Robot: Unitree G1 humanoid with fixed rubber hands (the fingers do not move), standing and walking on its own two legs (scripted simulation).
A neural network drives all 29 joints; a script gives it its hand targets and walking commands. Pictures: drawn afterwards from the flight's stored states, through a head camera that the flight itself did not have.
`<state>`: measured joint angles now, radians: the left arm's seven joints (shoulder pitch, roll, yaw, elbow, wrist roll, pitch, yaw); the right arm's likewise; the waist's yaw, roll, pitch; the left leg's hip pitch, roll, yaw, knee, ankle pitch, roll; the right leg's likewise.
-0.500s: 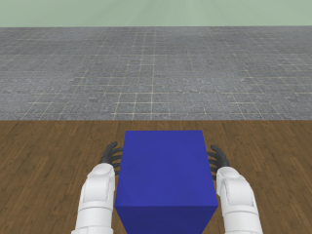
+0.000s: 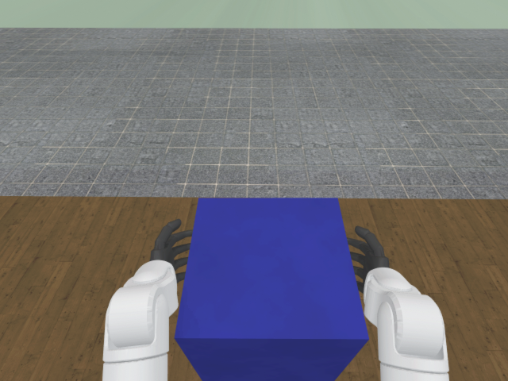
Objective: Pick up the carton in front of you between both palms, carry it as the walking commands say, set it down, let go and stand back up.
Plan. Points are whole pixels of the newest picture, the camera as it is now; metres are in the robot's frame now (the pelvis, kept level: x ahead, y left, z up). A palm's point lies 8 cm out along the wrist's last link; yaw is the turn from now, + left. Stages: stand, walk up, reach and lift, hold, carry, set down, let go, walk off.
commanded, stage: carry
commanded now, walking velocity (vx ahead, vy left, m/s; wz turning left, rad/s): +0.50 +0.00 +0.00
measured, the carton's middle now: (267, 296) +0.28 +0.00 +0.01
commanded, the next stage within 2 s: none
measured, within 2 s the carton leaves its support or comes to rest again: neither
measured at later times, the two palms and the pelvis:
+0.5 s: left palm (176, 162) +0.56 +0.20 +0.06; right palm (314, 161) +0.57 -0.10 +0.06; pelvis +0.29 +0.04 -0.03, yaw +1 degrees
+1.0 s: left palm (204, 89) +0.89 +0.18 +0.07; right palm (306, 90) +0.90 -0.12 +0.06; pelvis +0.63 +0.01 -0.02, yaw +4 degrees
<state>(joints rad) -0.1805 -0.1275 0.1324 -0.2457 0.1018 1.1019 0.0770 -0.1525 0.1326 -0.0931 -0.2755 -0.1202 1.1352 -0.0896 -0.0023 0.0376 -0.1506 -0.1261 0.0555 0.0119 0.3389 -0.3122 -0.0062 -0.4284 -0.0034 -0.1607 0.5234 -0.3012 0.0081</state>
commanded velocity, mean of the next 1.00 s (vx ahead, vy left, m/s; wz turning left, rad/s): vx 0.50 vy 0.00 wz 0.00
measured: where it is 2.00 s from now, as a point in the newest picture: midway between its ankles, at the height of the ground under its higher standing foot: (249, 208)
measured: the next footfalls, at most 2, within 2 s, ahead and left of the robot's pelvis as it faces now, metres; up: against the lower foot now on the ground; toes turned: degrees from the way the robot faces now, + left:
right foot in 0.04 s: +0.11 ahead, -0.10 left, +0.00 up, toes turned -9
left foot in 0.44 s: +0.42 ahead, +0.13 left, +0.00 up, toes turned +14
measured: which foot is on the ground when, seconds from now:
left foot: down 0.00-0.04, up 0.06-0.42, down 0.44-0.92, up 0.94-1.00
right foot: up 0.00-0.02, down 0.04-0.44, up 0.46-0.90, down 0.92-1.00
